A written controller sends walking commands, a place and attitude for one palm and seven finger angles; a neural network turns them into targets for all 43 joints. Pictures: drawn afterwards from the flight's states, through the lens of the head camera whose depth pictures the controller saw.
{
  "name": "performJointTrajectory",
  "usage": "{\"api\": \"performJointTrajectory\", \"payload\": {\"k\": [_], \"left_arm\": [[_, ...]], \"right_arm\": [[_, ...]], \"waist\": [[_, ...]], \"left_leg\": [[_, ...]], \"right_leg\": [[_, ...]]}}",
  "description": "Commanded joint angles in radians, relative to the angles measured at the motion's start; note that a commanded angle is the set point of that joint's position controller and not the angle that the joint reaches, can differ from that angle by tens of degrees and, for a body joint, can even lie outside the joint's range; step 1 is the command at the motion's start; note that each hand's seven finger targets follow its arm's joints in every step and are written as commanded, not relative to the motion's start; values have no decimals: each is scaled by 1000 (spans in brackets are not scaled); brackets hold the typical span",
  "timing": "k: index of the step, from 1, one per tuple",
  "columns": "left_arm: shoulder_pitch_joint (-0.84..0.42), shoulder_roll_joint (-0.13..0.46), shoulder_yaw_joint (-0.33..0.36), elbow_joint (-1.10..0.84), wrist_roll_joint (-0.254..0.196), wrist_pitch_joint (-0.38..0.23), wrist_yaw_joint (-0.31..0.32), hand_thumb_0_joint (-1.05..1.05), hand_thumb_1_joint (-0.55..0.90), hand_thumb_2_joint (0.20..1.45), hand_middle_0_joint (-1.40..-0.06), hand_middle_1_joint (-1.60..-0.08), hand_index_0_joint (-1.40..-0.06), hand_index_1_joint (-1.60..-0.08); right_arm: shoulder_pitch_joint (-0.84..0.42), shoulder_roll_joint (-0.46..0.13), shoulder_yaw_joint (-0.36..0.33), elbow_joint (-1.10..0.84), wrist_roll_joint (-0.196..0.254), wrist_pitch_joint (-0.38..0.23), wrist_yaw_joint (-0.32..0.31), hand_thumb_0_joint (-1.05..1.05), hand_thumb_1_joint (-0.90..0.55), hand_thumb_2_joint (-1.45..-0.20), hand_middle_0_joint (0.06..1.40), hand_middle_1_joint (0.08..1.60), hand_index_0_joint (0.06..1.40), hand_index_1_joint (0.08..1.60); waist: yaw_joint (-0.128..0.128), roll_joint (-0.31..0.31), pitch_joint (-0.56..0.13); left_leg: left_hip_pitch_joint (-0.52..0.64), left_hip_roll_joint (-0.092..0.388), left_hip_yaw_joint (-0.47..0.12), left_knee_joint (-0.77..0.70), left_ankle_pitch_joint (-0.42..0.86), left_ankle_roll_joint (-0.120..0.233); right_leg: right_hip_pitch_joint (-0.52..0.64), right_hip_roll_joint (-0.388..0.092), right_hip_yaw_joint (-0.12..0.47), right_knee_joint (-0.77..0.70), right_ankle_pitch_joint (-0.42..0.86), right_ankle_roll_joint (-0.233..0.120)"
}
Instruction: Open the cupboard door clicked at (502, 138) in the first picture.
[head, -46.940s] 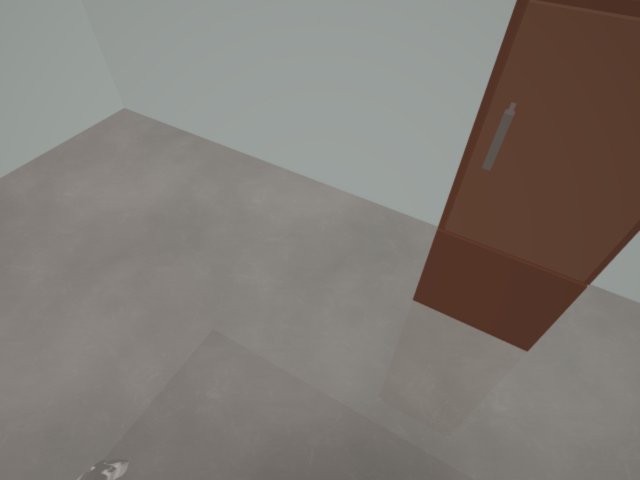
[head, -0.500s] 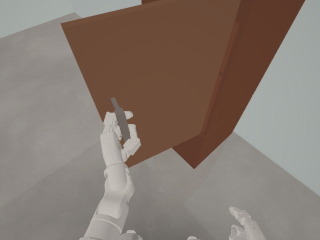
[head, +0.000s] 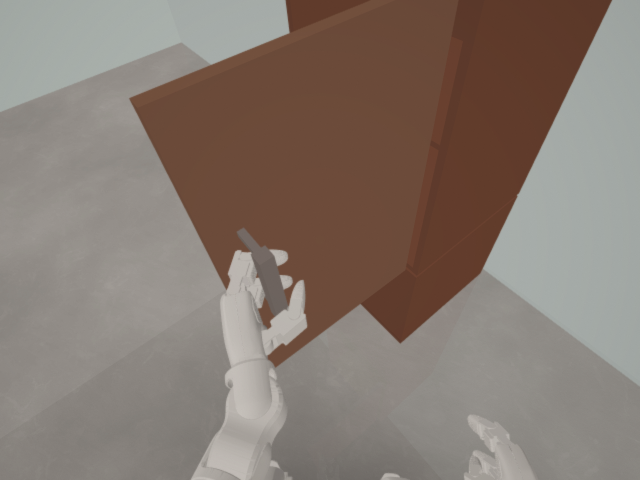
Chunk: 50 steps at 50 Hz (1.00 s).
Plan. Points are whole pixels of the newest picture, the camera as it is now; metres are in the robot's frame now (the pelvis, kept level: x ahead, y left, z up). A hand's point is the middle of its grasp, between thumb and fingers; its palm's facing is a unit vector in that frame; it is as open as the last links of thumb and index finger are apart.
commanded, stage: open thumb and fingers to let go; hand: left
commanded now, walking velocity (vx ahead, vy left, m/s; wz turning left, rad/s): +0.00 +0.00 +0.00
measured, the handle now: (264, 276) +0.36 +0.08 +0.06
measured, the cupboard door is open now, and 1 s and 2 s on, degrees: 89 89 89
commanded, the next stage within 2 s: slide the hand sideways off the handle in 0.58 s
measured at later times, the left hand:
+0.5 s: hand (287, 312) +0.31 +0.05 +0.06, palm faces +0.20 -0.98 +0.00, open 14.8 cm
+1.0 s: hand (274, 336) +0.28 +0.06 +0.06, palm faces -0.23 -0.97 +0.04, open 16.4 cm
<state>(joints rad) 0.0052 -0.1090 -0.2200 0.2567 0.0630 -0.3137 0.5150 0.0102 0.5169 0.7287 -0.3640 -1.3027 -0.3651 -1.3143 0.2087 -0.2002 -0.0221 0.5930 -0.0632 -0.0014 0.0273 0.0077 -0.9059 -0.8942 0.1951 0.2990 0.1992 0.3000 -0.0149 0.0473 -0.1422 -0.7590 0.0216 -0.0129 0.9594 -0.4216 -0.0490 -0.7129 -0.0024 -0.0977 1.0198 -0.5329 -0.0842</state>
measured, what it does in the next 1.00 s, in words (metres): shifts its weight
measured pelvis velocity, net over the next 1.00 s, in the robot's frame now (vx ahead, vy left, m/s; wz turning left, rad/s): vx -0.02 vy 0.05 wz -0.03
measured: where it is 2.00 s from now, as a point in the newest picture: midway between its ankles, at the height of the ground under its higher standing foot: outside the picture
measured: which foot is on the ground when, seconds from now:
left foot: down 0.00-1.00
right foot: down 0.00-1.00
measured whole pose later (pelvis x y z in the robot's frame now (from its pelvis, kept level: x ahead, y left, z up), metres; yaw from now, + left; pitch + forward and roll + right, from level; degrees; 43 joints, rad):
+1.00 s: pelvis -0.02 +0.05 +0.00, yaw -2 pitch +11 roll +0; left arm -0.04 0.00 -0.24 0.27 -0.08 -0.34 0.05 -0.01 -0.50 0.30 -0.15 -0.32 -0.12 -0.33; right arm 0.26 -0.23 0.00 0.52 0.00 0.00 0.02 0.01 -0.90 -0.89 0.20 0.30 0.20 0.30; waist -0.02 0.05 -0.12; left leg -0.79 0.01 0.02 1.01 -0.42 0.01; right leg -0.73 -0.02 -0.06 1.03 -0.50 -0.02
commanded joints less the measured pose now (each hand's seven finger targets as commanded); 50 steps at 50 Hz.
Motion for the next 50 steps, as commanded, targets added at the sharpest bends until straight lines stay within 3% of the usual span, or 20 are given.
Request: {"api": "performJointTrajectory", "payload": {"k": [1,4,8,10,14,19,24,25,28,34,35,36,38,40,42,44,47,48,49,50], "left_arm": [[-205,-66,-20,-208,16,-88,-4,0,-10,510,-335,-1253,-335,-1253],[-228,-41,5,-174,11,-103,-7,0,-220,420,-320,-1230,-320,-1230],[-262,-35,13,-163,20,-118,0,0,-500,300,-300,-1200,-300,-1200],[-255,-31,25,-125,15,-114,1,0,-500,300,-300,-1200,-300,-1200],[-292,-35,27,-124,18,-113,12,0,-500,300,-267,-1000,-267,-1000],[-275,-59,9,-121,19,-109,17,0,-500,300,-225,-750,-225,-750],[-288,-92,-20,-127,33,-99,36,0,-500,300,-183,-500,-183,-500],[-318,-99,-28,-119,32,-94,41,0,-500,300,-175,-450,-175,-450],[-352,-84,-8,-103,29,-85,59,0,-500,300,-150,-300,-150,-300],[-397,-97,3,-61,19,-59,79,0,-500,300,-150,-300,-150,-300],[-389,5,-221,-71,152,-97,-141,0,-500,300,-150,-300,-150,-300],[-440,69,-146,-140,110,-145,-260,0,-500,300,-150,-300,-150,-300],[-429,90,-161,-204,50,-173,-437,0,-500,300,-150,-300,-150,-300],[-343,49,-152,-176,-72,-146,-544,0,-500,300,-150,-300,-150,-300],[-352,11,-119,-169,-168,-106,-561,0,-500,300,-150,-300,-150,-300],[-305,30,-60,-153,-195,-86,-530,0,-500,300,-150,-300,-150,-300],[-223,59,-32,-202,-149,-97,-473,0,-500,300,-150,-300,-150,-300],[-184,77,-29,-217,-122,-103,-460,0,-500,300,-150,-300,-150,-300],[-181,67,-51,-256,-100,-112,-451,0,-500,300,-150,-300,-150,-300],[-156,68,-60,-258,-83,-115,-445,0,-500,300,-150,-300,-150,-300]], "right_arm": [[-51,-69,-19,-136,2,-51,-8,0,-900,-900,200,300,200,300],[-62,-73,-19,-128,3,-55,-11,0,-900,-900,200,300,200,300],[-62,-74,-23,-125,1,-58,-10,0,-900,-900,200,300,200,300],[-66,-73,-21,-125,2,-55,-11,0,-900,-900,200,300,200,300],[-64,-74,-23,-125,1,-53,-11,0,-900,-900,200,300,200,300],[-60,-77,-24,-135,0,-53,-7,0,-900,-900,200,300,200,300],[-69,-72,-21,-142,0,-51,-2,0,-900,-900,200,300,200,300],[-68,-74,-18,-142,-1,-53,-1,0,-900,-900,200,300,200,300],[-81,-75,-15,-138,0,-51,-6,0,-900,-900,200,300,200,300],[-103,-70,-7,-127,-1,-42,-11,0,-900,-900,200,300,200,300],[-22,-108,-8,-100,4,-25,-8,0,-900,-900,200,300,200,300],[-10,-104,-20,-138,17,-25,-12,0,-900,-900,200,300,200,300],[-13,-111,-24,-173,35,-28,-20,0,-900,-900,200,300,200,300],[-23,-105,-12,-200,62,-35,-22,0,-900,-900,200,300,200,300],[-35,-112,-3,-213,76,-41,-28,0,-900,-900,200,300,200,300],[-39,-121,-4,-218,77,-47,-28,0,-900,-900,200,300,200,300],[-21,-123,-13,-232,68,-50,-14,0,-900,-900,200,300,200,300],[-21,-125,-15,-241,65,-49,-6,0,-900,-900,200,300,200,300],[-20,-118,-17,-248,62,-48,2,0,-900,-900,200,300,200,300],[-17,-116,-19,-252,61,-47,6,0,-900,-900,200,300,200,300]], "waist": [[-29,-207,-247],[-22,-209,-226],[-14,-176,-256],[-14,-199,-237],[-11,-166,-253],[-11,-175,-264],[-9,-125,-255],[-19,-140,-236],[-13,-133,-228],[-14,-134,-236],[-115,-175,-173],[-80,-136,-249],[-69,-56,-336],[-62,-64,-282],[-63,-119,-218],[-41,-152,-182],[-15,-144,-227],[-2,-108,-229],[-9,-84,-246],[-15,-104,-231]], "left_leg": [[76,-45,3,-25,155,52],[57,-45,1,-27,118,54],[65,-46,2,-24,116,56],[50,-46,6,-24,104,56],[75,-44,9,-32,117,58],[99,-40,14,-38,141,60],[128,-35,13,-42,152,60],[126,-35,11,-40,141,61],[120,-35,5,-47,116,60],[125,-35,6,-54,100,59],[146,-34,7,-39,112,78],[145,-39,2,-28,138,83],[206,-41,1,-23,174,84],[220,-37,-8,-42,148,80],[196,-34,-14,-71,76,77],[177,-31,-20,-88,50,72],[179,-29,-20,-81,101,70],[176,-30,-18,-77,126,69],[187,-28,-18,-66,141,69],[180,-25,-17,-59,137,70]], "right_leg": [[211,-70,191,-245,541,112],[189,-73,204,-264,436,108],[175,-67,200,-255,390,98],[174,-71,206,-264,377,102],[158,-56,178,-246,363,91],[143,-37,133,-221,387,83],[101,-14,95,-197,332,64],[84,-13,90,-201,312,65],[72,-6,86,-207,246,59],[59,-1,77,-207,207,59],[8,-2,97,-192,302,61],[45,-13,99,-171,350,54],[74,-13,106,-147,389,46],[59,-4,92,-173,341,49],[44,3,76,-209,227,58],[36,5,65,-214,166,58],[48,5,55,-173,214,53],[52,4,54,-156,235,47],[36,2,54,-140,251,46],[23,3,54,-136,250,48]]}}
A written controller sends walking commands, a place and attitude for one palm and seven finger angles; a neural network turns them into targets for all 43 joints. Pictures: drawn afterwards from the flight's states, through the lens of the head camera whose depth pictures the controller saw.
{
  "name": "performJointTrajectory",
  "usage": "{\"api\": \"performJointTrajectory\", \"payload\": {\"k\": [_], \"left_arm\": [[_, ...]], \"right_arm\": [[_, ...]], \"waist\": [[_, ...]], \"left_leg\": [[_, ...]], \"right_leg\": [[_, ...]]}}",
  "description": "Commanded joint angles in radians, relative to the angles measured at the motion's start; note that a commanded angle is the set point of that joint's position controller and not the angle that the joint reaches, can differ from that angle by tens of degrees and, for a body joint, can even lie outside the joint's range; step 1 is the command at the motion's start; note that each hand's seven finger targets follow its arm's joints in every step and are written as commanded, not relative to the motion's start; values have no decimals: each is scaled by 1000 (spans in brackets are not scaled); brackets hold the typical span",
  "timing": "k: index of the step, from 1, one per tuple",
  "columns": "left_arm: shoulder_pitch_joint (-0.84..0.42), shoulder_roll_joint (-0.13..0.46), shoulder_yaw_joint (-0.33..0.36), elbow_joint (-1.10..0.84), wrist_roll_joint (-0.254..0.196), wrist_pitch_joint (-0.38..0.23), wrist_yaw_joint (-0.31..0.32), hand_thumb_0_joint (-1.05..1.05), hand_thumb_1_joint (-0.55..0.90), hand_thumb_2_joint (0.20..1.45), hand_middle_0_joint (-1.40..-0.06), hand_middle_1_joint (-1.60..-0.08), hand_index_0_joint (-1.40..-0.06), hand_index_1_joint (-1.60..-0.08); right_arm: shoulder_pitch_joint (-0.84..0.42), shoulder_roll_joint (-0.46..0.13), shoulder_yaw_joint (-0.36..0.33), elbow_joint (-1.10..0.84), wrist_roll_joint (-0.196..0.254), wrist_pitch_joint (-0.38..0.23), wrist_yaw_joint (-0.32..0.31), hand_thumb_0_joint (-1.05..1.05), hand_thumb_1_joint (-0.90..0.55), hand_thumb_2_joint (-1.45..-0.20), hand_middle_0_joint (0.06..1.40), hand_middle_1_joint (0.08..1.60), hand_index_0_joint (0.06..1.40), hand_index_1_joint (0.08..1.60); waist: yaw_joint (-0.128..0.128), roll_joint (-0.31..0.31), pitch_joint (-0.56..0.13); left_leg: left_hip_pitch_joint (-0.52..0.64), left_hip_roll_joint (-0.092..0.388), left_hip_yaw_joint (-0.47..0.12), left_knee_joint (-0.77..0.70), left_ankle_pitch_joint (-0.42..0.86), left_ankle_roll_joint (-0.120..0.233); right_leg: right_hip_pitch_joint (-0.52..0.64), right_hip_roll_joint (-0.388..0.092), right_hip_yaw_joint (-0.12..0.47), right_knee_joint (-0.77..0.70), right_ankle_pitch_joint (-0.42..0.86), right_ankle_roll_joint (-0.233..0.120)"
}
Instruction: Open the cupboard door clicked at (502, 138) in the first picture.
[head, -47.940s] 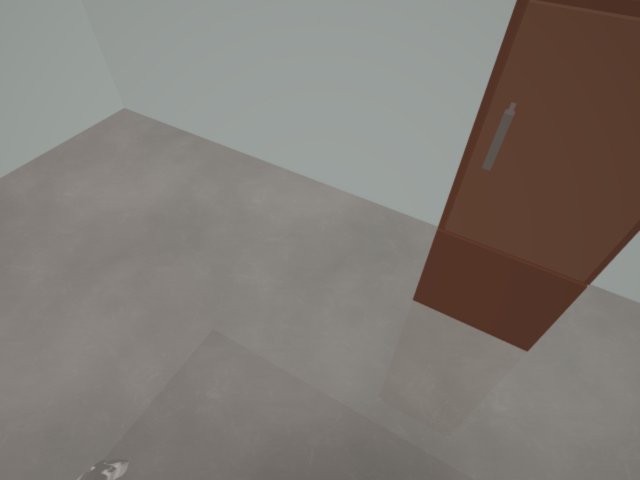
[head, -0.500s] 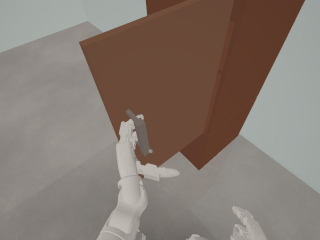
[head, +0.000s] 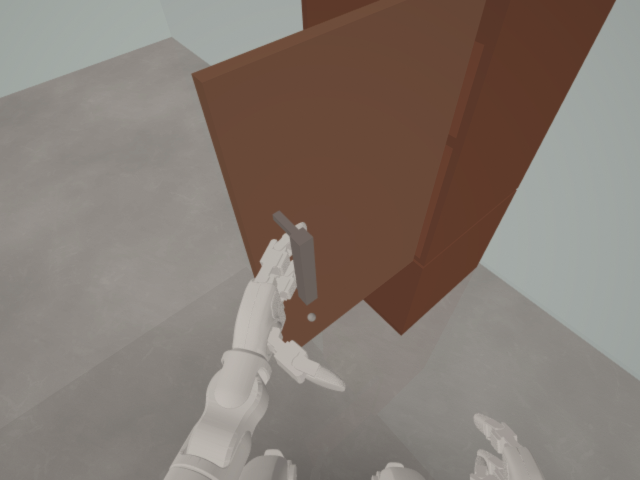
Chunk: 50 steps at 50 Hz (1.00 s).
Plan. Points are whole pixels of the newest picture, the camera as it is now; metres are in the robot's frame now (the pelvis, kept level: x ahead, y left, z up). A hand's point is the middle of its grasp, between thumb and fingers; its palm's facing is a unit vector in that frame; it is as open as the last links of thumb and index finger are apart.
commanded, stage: slide the hand sideways off the handle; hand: left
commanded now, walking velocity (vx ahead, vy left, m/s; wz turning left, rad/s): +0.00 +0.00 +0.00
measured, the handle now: (295, 260) +0.38 +0.05 +0.06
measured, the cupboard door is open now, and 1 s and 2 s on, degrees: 89 89 89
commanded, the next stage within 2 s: draw the hand back to the body in 0.88 s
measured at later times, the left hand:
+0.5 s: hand (284, 348) +0.26 +0.05 +0.06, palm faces -0.18 -0.98 +0.00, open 16.3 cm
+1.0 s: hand (238, 373) +0.23 +0.10 +0.05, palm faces -0.15 -0.99 -0.03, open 16.3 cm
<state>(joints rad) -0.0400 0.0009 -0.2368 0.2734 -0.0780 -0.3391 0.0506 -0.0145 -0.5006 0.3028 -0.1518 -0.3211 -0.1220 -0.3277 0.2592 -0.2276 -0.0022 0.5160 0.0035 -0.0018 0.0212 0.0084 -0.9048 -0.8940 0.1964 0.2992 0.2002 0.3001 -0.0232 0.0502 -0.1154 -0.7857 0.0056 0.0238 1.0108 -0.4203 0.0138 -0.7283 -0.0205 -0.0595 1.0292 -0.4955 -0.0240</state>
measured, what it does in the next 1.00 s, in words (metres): stands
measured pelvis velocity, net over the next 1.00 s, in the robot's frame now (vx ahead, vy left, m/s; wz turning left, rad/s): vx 0.01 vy -0.01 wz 0.01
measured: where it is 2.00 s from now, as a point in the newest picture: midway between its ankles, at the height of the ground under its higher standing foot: outside the picture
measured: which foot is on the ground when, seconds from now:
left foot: down 0.00-1.00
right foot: down 0.00-1.00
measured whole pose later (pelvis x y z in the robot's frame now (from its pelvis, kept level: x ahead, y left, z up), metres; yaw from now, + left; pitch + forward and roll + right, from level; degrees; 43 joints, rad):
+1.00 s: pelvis +0.01 -0.01 -0.02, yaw +1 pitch +13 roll -1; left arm 0.41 0.17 -0.05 -0.14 -0.18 -0.33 -0.18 -0.01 -0.50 0.30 -0.15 -0.30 -0.15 -0.30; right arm 0.26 -0.24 0.00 0.44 0.02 -0.07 -0.03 0.01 -0.90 -0.89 0.20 0.30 0.20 0.30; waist -0.01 0.06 -0.14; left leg -0.87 0.02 -0.01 1.13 -0.49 -0.01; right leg -0.79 0.00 -0.09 1.12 -0.57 -0.04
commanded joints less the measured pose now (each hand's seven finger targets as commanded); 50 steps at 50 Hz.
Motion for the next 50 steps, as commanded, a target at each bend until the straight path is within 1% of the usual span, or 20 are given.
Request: {"api": "performJointTrajectory", "payload": {"k": [1,3,4,6,8,9,11,13,15,21,23,26,30,32,37,38,42,44,47,50], "left_arm": [[-97,-33,-40,-279,67,-92,24,0,-500,300,-150,-300,-150,-300],[-98,5,-24,-286,89,-90,29,0,-500,300,-150,-300,-150,-300],[-118,8,-27,-322,93,-91,30,0,-500,300,-150,-300,-150,-300],[-70,15,-14,-329,78,-77,27,0,-500,300,-150,-300,-150,-300],[-12,43,17,-372,62,-65,18,0,-500,300,-150,-300,-150,-300],[-9,17,-4,-388,50,-59,13,0,-500,300,-150,-300,-150,-300],[-1,33,8,-422,37,-55,3,0,-500,300,-150,-300,-150,-300],[3,25,-8,-458,39,-57,-6,0,-500,300,-150,-300,-150,-300],[30,25,-15,-470,38,-61,-15,0,-500,300,-150,-300,-150,-300],[174,52,-2,-508,38,-41,-54,0,-500,300,-150,-300,-150,-300],[222,101,52,-518,28,-32,-62,0,-500,300,-150,-300,-150,-300],[293,112,72,-592,10,-38,-76,0,-500,300,-150,-300,-150,-300],[348,116,70,-628,-5,-59,-103,0,-500,300,-150,-300,-150,-300],[351,150,101,-628,-16,-68,-124,0,-500,300,-150,-300,-150,-300],[360,189,149,-639,-50,-73,-172,0,-500,300,-150,-300,-150,-300],[379,215,182,-644,-60,-71,-179,0,-500,300,-150,-300,-150,-300],[419,237,233,-632,-97,-65,-211,0,-500,300,-150,-300,-150,-300],[401,216,207,-650,-106,-66,-222,0,-500,300,-150,-300,-150,-300],[376,218,205,-629,-112,-66,-234,0,-500,300,-150,-300,-150,-300],[401,255,239,-671,-118,-65,-240,0,-500,300,-150,-300,-150,-300]], "right_arm": [[-71,-89,-39,-179,-8,-43,15,0,-900,-900,200,300,200,300],[-72,-98,-40,-185,-9,-34,13,0,-900,-900,200,300,200,300],[-79,-96,-39,-193,-9,-33,12,0,-900,-900,200,300,200,300],[-78,-93,-36,-199,-7,-30,6,0,-900,-900,200,300,200,300],[-82,-97,-34,-211,-3,-28,0,0,-900,-900,200,300,200,300],[-90,-89,-31,-217,-1,-29,-3,0,-900,-900,200,300,200,300],[-82,-91,-30,-215,2,-32,-10,0,-900,-900,200,300,200,300],[-81,-91,-28,-218,3,-41,-14,0,-900,-900,200,300,200,300],[-71,-89,-28,-214,2,-49,-16,0,-900,-900,200,300,200,300],[-62,-87,-29,-236,1,-60,-16,0,-900,-900,200,300,200,300],[-58,-91,-28,-238,2,-58,-19,0,-900,-900,200,300,200,300],[-62,-83,-29,-256,2,-61,-21,0,-900,-900,200,300,200,300],[-59,-81,-30,-259,3,-74,-25,0,-900,-900,200,300,200,300],[-59,-88,-30,-255,3,-79,-30,0,-900,-900,200,300,200,300],[-59,-96,-31,-253,6,-95,-44,0,-900,-900,200,300,200,300],[-59,-98,-33,-252,7,-97,-47,0,-900,-900,200,300,200,300],[-59,-99,-33,-252,13,-105,-58,0,-900,-900,200,300,200,300],[-59,-99,-31,-253,12,-114,-60,0,-900,-900,200,300,200,300],[-56,-105,-30,-243,14,-125,-65,0,-900,-900,200,300,200,300],[-54,-109,-36,-249,15,-131,-66,0,-900,-900,200,300,200,300]], "waist": [[-7,-96,-235],[-8,-114,-215],[-7,-83,-232],[-2,-96,-232],[19,-90,-266],[8,-86,-253],[-1,-111,-241],[-8,-84,-243],[-18,-93,-242],[-5,-88,-240],[7,-99,-241],[14,-87,-257],[-3,-90,-233],[-9,-89,-208],[-13,-86,-209],[-2,-84,-226],[3,-88,-218],[-6,-84,-230],[-17,-92,-201],[4,-74,-247]], "left_leg": [[190,-9,-51,-108,114,7],[164,-9,-56,-108,75,8],[172,-9,-55,-107,69,7],[172,-10,-50,-108,66,8],[182,-10,-53,-116,95,5],[187,-10,-46,-112,97,7],[182,-8,-49,-109,99,7],[195,-6,-59,-105,119,7],[202,-4,-64,-96,128,6],[188,-9,-59,-82,158,6],[168,-12,-56,-76,175,6],[170,-16,-45,-66,202,5],[151,-15,-45,-43,195,7],[120,-18,-45,-34,156,7],[83,-21,-43,-9,120,8],[77,-22,-40,-2,131,8],[56,-22,-36,3,117,4],[56,-23,-40,12,131,5],[41,-21,-44,16,100,5],[67,-20,-45,4,125,6]], "right_leg": [[26,21,18,-147,193,-12],[16,23,23,-146,148,-14],[12,21,26,-140,142,-14],[24,25,28,-149,144,-13],[61,29,25,-143,167,-18],[55,28,26,-149,180,-12],[60,29,25,-152,191,-8],[49,31,18,-140,203,-10],[33,31,16,-134,216,-7],[48,29,18,-122,259,-6],[71,31,23,-118,284,-8],[97,28,28,-114,330,-5],[72,28,33,-110,341,2],[58,27,43,-118,306,6],[52,22,69,-129,260,11],[70,21,77,-128,270,10],[80,15,92,-143,261,20],[83,11,95,-139,286,24],[51,11,96,-147,229,25],[81,13,91,-139,250,20]]}}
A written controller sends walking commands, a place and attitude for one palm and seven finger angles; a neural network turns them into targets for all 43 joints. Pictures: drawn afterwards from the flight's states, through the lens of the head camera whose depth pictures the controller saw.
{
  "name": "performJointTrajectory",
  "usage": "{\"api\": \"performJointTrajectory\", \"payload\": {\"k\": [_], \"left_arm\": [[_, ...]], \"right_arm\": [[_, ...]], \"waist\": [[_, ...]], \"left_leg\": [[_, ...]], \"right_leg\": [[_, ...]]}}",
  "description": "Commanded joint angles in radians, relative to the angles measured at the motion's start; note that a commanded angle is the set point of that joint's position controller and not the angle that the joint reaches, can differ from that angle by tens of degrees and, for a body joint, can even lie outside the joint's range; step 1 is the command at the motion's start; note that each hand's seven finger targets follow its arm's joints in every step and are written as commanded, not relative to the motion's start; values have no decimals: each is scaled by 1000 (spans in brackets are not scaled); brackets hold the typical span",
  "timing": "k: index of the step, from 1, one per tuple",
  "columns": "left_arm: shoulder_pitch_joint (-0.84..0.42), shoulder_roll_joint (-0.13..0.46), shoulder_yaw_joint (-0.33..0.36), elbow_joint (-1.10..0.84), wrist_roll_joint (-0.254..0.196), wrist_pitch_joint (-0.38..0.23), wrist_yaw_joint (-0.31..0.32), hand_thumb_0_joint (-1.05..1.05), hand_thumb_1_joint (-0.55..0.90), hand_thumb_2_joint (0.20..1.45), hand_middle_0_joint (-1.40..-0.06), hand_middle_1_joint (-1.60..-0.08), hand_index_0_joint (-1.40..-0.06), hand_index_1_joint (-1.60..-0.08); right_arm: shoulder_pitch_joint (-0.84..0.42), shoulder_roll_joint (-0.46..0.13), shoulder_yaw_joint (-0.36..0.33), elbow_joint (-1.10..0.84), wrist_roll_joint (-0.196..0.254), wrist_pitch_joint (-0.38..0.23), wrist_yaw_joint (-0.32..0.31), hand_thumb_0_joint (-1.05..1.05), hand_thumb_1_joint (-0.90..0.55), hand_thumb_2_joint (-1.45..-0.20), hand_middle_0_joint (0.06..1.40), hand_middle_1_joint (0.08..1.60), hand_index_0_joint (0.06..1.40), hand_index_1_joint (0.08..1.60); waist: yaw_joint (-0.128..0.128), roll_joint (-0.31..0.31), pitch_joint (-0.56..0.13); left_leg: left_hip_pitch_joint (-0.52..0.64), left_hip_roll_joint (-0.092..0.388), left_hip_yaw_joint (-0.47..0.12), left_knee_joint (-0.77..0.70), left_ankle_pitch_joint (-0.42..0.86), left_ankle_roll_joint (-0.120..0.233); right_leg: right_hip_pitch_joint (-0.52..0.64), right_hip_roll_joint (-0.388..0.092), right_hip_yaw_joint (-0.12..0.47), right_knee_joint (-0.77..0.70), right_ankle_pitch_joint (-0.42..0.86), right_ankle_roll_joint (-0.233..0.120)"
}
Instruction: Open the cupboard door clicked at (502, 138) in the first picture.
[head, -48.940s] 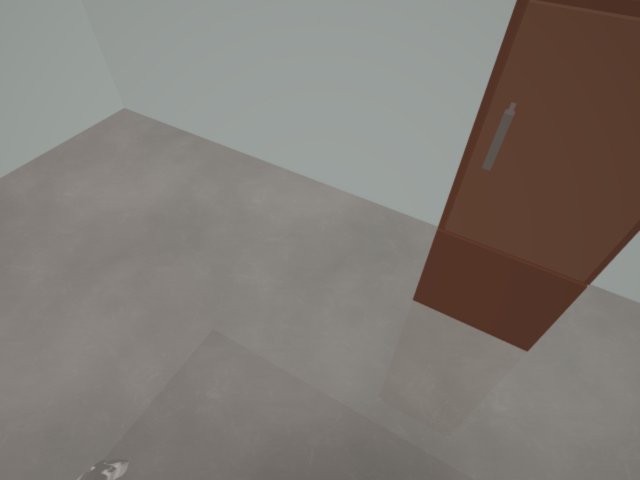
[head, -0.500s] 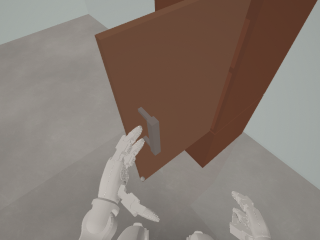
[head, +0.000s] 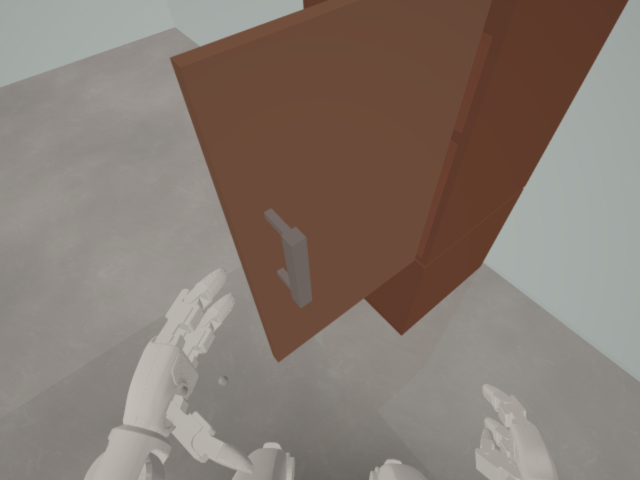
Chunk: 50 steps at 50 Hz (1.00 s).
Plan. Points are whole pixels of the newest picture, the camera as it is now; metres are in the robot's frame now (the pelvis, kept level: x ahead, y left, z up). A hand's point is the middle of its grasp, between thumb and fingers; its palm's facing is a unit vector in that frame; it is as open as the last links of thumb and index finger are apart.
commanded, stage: draw the hand back to the body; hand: left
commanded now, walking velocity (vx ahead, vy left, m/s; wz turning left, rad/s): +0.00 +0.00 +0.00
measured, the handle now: (288, 260) +0.36 +0.06 +0.08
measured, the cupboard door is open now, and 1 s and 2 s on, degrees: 89 89 89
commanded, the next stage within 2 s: step back with the hand held close in 1.56 s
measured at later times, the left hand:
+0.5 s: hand (131, 380) +0.20 +0.17 +0.14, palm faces -0.12 -0.99 -0.08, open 16.1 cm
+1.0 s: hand out of the picture +0.22 +0.26 +0.21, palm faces +0.33 -0.86 -0.39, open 11.3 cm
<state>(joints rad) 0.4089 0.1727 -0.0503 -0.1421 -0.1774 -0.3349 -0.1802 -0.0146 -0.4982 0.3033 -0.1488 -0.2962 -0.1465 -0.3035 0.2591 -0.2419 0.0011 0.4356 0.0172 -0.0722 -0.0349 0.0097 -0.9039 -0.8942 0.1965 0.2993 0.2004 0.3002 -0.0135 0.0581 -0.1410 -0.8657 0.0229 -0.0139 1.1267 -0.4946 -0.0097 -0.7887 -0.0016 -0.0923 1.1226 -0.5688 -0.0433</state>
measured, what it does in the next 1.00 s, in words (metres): rises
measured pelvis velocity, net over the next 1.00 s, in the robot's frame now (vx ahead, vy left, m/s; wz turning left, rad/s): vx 0.03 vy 0.03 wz -0.02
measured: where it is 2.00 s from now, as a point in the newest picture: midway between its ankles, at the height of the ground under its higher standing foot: outside the picture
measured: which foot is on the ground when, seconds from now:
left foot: down 0.00-1.00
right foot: down 0.00-1.00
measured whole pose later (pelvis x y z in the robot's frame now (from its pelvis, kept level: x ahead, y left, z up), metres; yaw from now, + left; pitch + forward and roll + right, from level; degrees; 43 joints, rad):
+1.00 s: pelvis +0.03 +0.03 +0.08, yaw -1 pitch -2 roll -1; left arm 0.51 0.32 0.21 -0.40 -0.04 -0.05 0.13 0.00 0.29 0.64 -0.18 -0.30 -0.18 -0.30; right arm 0.22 -0.22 0.05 0.59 0.01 -0.11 -0.09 0.01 -0.90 -0.89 0.20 0.30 0.20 0.30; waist 0.05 0.07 -0.01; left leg -0.21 -0.01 0.04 0.53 -0.28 0.03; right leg -0.14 -0.02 -0.04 0.49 -0.32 0.01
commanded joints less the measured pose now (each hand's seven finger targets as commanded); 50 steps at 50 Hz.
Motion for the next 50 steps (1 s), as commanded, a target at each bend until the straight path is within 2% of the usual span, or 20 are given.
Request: {"api": "performJointTrajectory", "payload": {"k": [1,3,4,5,9,12,13,19,24,25,26,27,29,31,33,38,40,43,45,50], "left_arm": [[-21,101,69,-287,-22,-66,-10,0,-500,300,-150,-300,-150,-300],[10,142,109,-332,-25,-47,2,0,-500,300,-150,-300,-150,-300],[22,118,90,-345,-26,-37,4,0,-500,300,-150,-300,-150,-300],[54,113,105,-319,-36,-23,6,0,-500,300,-150,-300,-150,-300],[45,115,110,-308,-48,4,-5,0,-500,300,-150,-300,-150,-300],[42,121,107,-343,-64,14,-28,0,-500,300,-150,-300,-150,-300],[42,142,135,-329,-72,20,-30,0,-500,300,-150,-300,-150,-300],[57,181,197,-365,-100,54,-59,0,-500,300,-150,-300,-150,-300],[48,207,245,-384,-128,94,-84,0,-325,375,-156,-300,-156,-300],[40,304,257,-477,17,128,71,0,-290,390,-158,-300,-158,-300],[98,220,213,-456,37,166,143,0,-255,405,-159,-300,-159,-300],[124,189,184,-443,65,195,189,0,-220,420,-160,-300,-160,-300],[116,207,189,-469,100,219,246,0,-150,450,-162,-300,-162,-300],[85,233,206,-496,122,224,283,0,-80,480,-165,-300,-165,-300],[72,250,227,-476,133,231,307,0,-10,510,-168,-300,-168,-300],[66,270,270,-479,148,228,332,0,165,585,-174,-300,-174,-300],[67,252,269,-474,144,227,330,0,235,615,-176,-300,-176,-300],[49,290,328,-458,141,226,333,0,340,660,-180,-300,-180,-300],[50,277,336,-453,137,221,330,0,410,690,-182,-300,-182,-300],[36,306,399,-467,133,214,326,0,585,765,-189,-300,-189,-300]], "right_arm": [[-53,-93,-40,-176,5,-60,-11,0,-900,-900,200,300,200,300],[-57,-92,-39,-182,9,-54,-13,0,-900,-900,200,300,200,300],[-57,-85,-35,-187,12,-53,-13,0,-900,-900,200,300,200,300],[-52,-81,-36,-182,15,-49,-14,0,-900,-900,200,300,200,300],[-69,-90,-27,-183,22,-50,-21,0,-900,-900,200,300,200,300],[-64,-96,-23,-188,24,-62,-26,0,-900,-900,200,300,200,300],[-67,-98,-22,-182,24,-63,-29,0,-900,-900,200,300,200,300],[-77,-96,-12,-177,31,-81,-37,0,-900,-900,200,300,200,300],[-91,-100,-5,-164,38,-96,-43,0,-900,-900,200,300,200,300],[-95,-88,-6,-167,20,-80,-71,0,-900,-900,200,300,200,300],[-85,-71,4,-162,16,-74,-78,0,-900,-900,200,300,200,300],[-74,-71,7,-147,13,-65,-80,0,-900,-900,200,300,200,300],[-89,-79,7,-136,9,-59,-84,0,-900,-900,200,300,200,300],[-98,-83,11,-121,4,-63,-87,0,-900,-900,200,300,200,300],[-112,-87,13,-102,0,-70,-90,0,-900,-900,200,300,200,300],[-133,-87,16,-57,-6,-92,-87,0,-900,-900,200,300,200,300],[-145,-85,15,-47,-6,-95,-82,0,-900,-900,200,300,200,300],[-158,-91,10,-23,-10,-96,-77,0,-900,-900,200,300,200,300],[-158,-86,10,-14,-12,-96,-72,0,-900,-900,200,300,200,300],[-169,-87,1,5,-13,-91,-59,0,-900,-900,200,300,200,300]], "waist": [[6,-55,-240],[19,-29,-256],[13,-30,-243],[8,-64,-210],[-4,-76,-115],[-9,-62,-114],[-4,-82,-103],[12,-39,-93],[16,-26,-70],[74,-2,-66],[46,2,-15],[41,-4,6],[39,-33,0],[38,1,0],[42,-27,21],[54,4,24],[53,-13,52],[63,-20,53],[62,-22,65],[72,5,59]], "left_leg": [[179,-39,-5,-131,220,31],[213,-40,-4,-159,256,34],[234,-39,-4,-172,264,34],[232,-38,-5,-183,253,32],[232,-36,-9,-219,186,32],[273,-35,-15,-246,173,33],[268,-34,-17,-251,173,33],[330,-31,-22,-298,204,32],[374,-28,-29,-338,215,31],[395,-16,-4,-389,211,33],[416,-17,-3,-408,190,30],[432,-12,-6,-425,187,32],[475,-6,-6,-451,215,35],[517,-8,-9,-484,227,34],[545,-6,-11,-520,228,35],[634,0,-16,-601,313,29],[655,4,-14,-631,351,26],[686,5,-7,-667,374,25],[708,6,-1,-683,418,22],[758,11,8,-716,509,17]], "right_leg": [[162,-2,117,-235,345,35],[200,7,101,-238,373,29],[197,9,91,-243,391,32],[199,11,86,-259,393,38],[176,16,82,-312,279,38],[177,21,67,-326,257,37],[193,21,75,-340,246,35],[236,25,56,-364,285,33],[268,29,42,-395,299,34],[290,3,98,-464,286,20],[277,-1,87,-491,255,21],[290,-1,70,-495,254,24],[325,-1,63,-519,276,27],[358,-3,60,-541,288,24],[388,-2,55,-577,286,26],[482,0,49,-624,355,22],[508,0,44,-640,385,26],[562,2,46,-680,406,25],[584,0,43,-691,441,26],[637,2,47,-724,497,27]]}}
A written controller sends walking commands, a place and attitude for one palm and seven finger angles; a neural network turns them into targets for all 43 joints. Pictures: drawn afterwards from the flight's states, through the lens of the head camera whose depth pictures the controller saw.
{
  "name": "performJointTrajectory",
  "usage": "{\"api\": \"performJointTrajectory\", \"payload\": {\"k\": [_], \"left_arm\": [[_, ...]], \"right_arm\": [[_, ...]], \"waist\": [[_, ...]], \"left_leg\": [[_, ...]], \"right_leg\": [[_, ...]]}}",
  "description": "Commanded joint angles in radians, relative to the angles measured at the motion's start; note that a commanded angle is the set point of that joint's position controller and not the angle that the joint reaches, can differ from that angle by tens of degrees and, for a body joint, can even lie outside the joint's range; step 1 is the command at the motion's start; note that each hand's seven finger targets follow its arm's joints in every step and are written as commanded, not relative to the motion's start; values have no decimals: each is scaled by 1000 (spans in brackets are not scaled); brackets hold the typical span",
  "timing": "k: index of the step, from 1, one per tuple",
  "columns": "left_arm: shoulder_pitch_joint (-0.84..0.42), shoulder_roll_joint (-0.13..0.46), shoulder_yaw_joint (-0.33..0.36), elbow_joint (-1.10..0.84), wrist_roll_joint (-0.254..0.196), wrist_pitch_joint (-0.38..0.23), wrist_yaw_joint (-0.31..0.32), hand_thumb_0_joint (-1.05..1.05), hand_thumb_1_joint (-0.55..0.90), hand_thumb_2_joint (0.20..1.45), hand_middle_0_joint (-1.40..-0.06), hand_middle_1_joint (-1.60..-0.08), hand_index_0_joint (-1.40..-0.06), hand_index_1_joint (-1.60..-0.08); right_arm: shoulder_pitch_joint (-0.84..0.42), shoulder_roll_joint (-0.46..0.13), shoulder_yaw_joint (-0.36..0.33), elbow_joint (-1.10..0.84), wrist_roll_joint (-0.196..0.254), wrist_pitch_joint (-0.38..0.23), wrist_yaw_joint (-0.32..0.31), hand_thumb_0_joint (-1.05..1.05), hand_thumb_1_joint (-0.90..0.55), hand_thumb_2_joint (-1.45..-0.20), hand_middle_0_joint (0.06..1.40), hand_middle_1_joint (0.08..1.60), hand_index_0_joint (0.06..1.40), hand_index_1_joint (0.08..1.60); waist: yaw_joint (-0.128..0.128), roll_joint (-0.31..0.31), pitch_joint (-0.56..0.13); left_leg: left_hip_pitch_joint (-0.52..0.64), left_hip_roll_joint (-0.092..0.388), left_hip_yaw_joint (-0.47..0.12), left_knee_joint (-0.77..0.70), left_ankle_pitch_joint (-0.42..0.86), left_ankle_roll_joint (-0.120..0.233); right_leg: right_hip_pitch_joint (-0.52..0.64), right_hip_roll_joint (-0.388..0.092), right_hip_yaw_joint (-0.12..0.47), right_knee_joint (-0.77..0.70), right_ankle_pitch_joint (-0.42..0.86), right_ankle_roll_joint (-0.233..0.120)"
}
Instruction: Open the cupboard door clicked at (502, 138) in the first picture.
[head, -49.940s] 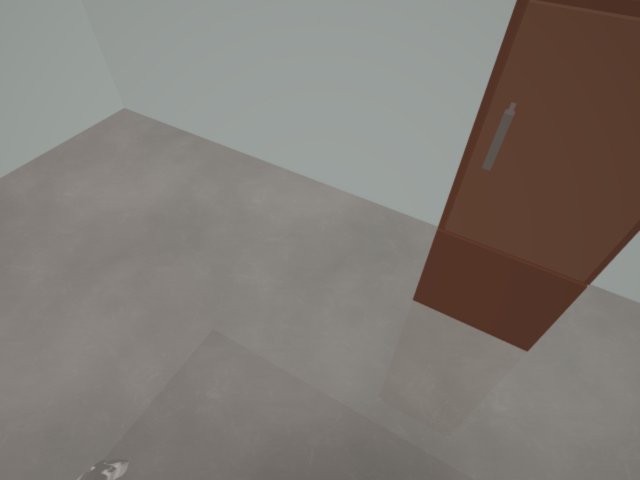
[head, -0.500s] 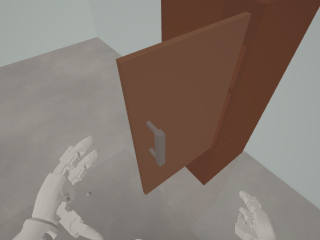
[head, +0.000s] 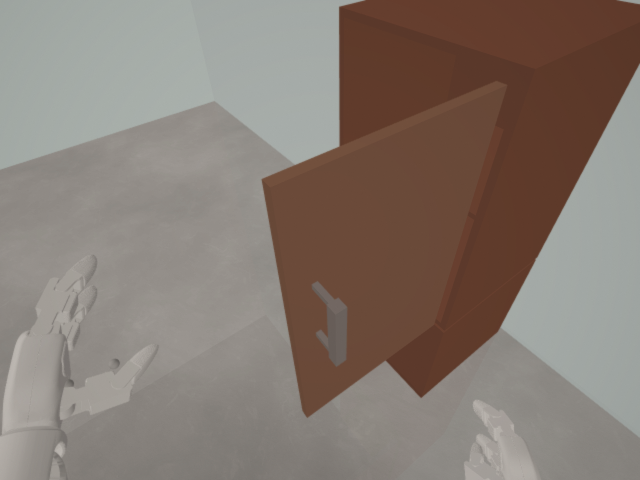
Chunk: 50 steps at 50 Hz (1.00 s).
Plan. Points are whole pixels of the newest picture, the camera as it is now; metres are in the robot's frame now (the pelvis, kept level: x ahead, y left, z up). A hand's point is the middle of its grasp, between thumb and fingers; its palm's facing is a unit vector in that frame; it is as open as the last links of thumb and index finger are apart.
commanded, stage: draw the hand back to the body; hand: left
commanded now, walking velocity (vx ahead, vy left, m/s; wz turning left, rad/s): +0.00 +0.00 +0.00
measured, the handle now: (328, 324) +0.33 +0.03 +0.00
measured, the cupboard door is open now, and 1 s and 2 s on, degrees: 89 89 89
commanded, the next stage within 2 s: step back with the hand held close in 0.56 s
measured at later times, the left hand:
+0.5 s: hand (92, 350) +0.19 +0.24 +0.15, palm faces +0.43 -0.81 -0.40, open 7.5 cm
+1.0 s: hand (86, 359) +0.18 +0.24 +0.15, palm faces +0.33 -0.80 -0.51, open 7.4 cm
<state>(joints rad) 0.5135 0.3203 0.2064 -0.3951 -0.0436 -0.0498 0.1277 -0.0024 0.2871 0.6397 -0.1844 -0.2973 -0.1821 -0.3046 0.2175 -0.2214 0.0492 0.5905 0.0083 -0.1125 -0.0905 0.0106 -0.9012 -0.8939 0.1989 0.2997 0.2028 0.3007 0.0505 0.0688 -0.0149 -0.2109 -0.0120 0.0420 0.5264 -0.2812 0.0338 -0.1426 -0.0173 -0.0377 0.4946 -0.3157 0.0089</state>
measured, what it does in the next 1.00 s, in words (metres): stands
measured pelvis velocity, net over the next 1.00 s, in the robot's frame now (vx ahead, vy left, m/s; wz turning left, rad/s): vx -0.03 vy -0.01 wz -0.03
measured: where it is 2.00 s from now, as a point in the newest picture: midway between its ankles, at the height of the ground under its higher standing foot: outside the picture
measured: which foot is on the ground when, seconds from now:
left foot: down 0.00-1.00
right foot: down 0.00-1.00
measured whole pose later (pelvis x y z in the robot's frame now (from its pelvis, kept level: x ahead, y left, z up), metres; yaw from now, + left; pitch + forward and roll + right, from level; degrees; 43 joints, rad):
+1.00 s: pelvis -0.03 -0.01 +0.01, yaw -2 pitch +0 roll -1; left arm 0.55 0.40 0.37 -0.43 -0.05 -0.13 0.11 0.01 0.89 0.90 -0.21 -0.30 -0.21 -0.31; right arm 0.15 -0.25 -0.02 0.57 0.02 0.00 -0.09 0.01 -0.90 -0.89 0.20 0.30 0.20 0.30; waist 0.00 0.05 0.04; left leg -0.25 0.02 0.06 0.45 -0.20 0.02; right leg -0.19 0.01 -0.02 0.41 -0.21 0.00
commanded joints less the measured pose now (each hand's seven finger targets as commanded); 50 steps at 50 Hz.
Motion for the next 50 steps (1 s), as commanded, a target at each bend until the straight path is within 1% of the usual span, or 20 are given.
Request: {"api": "performJointTrajectory", "payload": {"k": [1,4,7,9,11,13,16,19,23,32,33,34,35,36,37,40,42,44,47,50], "left_arm": [[-81,170,158,-221,-2,-73,19,0,620,780,-190,-300,-190,-300],[-90,182,195,-197,-8,-73,19,0,725,825,-194,-300,-194,-300],[-126,214,240,-215,-12,-83,20,0,830,870,-198,-300,-198,-300],[-129,228,266,-194,-18,-86,22,0,900,900,-200,-300,-200,-300],[-108,167,214,-149,-20,-80,11,0,900,900,-200,-300,-200,-300],[-120,159,196,-139,-16,-80,7,0,900,900,-200,-300,-200,-300],[-138,192,219,-166,-16,-87,11,0,900,900,-200,-300,-200,-300],[-156,211,231,-199,-12,-95,14,0,900,900,-200,-300,-200,-300],[-139,229,253,-191,-13,-95,16,0,900,900,-200,-300,-200,-300],[-142,199,227,-162,-19,-105,7,0,900,900,-200,-300,-200,-300],[-141,208,237,-145,-19,-104,7,0,900,900,-200,-300,-200,-300],[-217,250,260,-268,-20,-121,12,0,900,900,-200,-300,-200,-300],[-262,356,373,-273,-13,-156,17,0,900,900,-200,-300,-200,-300],[-141,276,320,-165,-10,-151,4,0,900,900,-200,-300,-200,-300],[-93,237,283,-159,-6,-148,-3,0,900,900,-200,-300,-200,-300],[-17,222,277,-154,-7,-154,-1,0,900,900,-200,-300,-200,-300],[-8,235,283,-183,-7,-150,2,0,900,900,-200,-300,-200,-300],[17,252,301,-194,-10,-144,10,0,900,900,-200,-300,-200,-300],[23,281,325,-237,-11,-142,19,0,900,900,-200,-300,-200,-300],[37,293,336,-279,-11,-145,30,0,900,900,-200,-300,-200,-300]], "right_arm": [[-127,-109,-49,-148,-5,-50,0,0,-900,-900,200,300,200,300],[-137,-108,-53,-137,-4,-44,2,0,-900,-900,200,300,200,300],[-140,-110,-58,-130,-6,-42,5,0,-900,-900,200,300,200,300],[-145,-111,-62,-124,-5,-41,4,0,-900,-900,200,300,200,300],[-147,-113,-65,-121,-4,-35,8,0,-900,-900,200,300,200,300],[-154,-119,-69,-118,-2,-34,11,0,-900,-900,200,300,200,300],[-154,-120,-74,-120,-6,-34,9,0,-900,-900,200,300,200,300],[-163,-115,-72,-116,-7,-41,5,0,-900,-900,200,300,200,300],[-166,-113,-72,-106,-8,-50,2,0,-900,-900,200,300,200,300],[-169,-110,-77,-102,-6,-52,4,0,-900,-900,200,300,200,300],[-173,-112,-78,-96,-8,-54,1,0,-900,-900,200,300,200,300],[-178,-110,-76,-107,-7,-63,2,0,-900,-900,200,300,200,300],[-163,-132,-71,-135,-2,-40,-1,0,-900,-900,200,300,200,300],[-163,-121,-76,-114,-7,-21,0,0,-900,-900,200,300,200,300],[-160,-124,-80,-125,-8,-7,3,0,-900,-900,200,300,200,300],[-150,-128,-88,-140,-6,20,2,0,-900,-900,200,300,200,300],[-146,-131,-95,-155,-2,37,0,0,-900,-900,200,300,200,300],[-150,-127,-96,-164,1,51,-6,0,-900,-900,200,300,200,300],[-150,-124,-101,-182,5,66,-9,0,-900,-900,200,300,200,300],[-149,-124,-101,-191,5,67,-14,0,-900,-900,200,300,200,300]], "waist": [[8,-8,-73],[9,0,-41],[14,12,-60],[15,-18,-54],[9,-27,-26],[8,-28,-7],[11,-53,-45],[13,-9,-50],[20,-1,-41],[12,-31,-16],[15,-28,-7],[18,8,-61],[-30,-44,38],[-33,-93,23],[-35,-92,14],[-37,-47,-70],[-40,-77,-115],[-38,-62,-137],[-39,-91,-155],[-39,-45,-150]], "left_leg": [[111,46,-47,-122,300,-28],[114,44,-36,-136,293,-26],[132,41,-33,-143,296,-26],[130,41,-32,-148,287,-24],[132,39,-24,-153,275,-19],[133,39,-22,-157,256,-17],[149,35,-17,-155,251,-11],[156,32,-15,-155,248,-12],[158,29,-11,-148,260,-13],[164,30,-4,-159,214,-8],[163,28,-2,-158,211,-7],[180,26,-8,-154,221,-7],[109,42,-28,-114,183,6],[106,40,-35,-88,177,7],[101,43,-26,-80,184,2],[112,61,-19,-87,310,-3],[119,71,-14,-82,375,-5],[110,79,-20,-85,421,-6],[82,82,-19,-76,415,-7],[41,87,-34,-86,379,-7]], "right_leg": [[0,18,-7,-103,251,-25],[12,18,-3,-125,262,-25],[27,20,-1,-137,272,-25],[35,18,-1,-143,274,-24],[21,20,-2,-155,270,-19],[17,22,3,-169,256,-20],[31,19,6,-170,267,-17],[36,16,11,-173,267,-19],[37,17,14,-183,285,-20],[19,18,22,-207,238,-13],[17,18,23,-214,236,-14],[39,12,29,-207,250,-15],[-75,-27,104,-255,306,-12],[-79,-48,110,-254,335,-12],[-83,-56,110,-246,355,-11],[-36,-54,77,-182,467,-3],[-18,-47,67,-155,520,4],[-3,-45,61,-128,543,3],[0,-42,63,-111,544,5],[-1,-36,68,-95,480,2]]}}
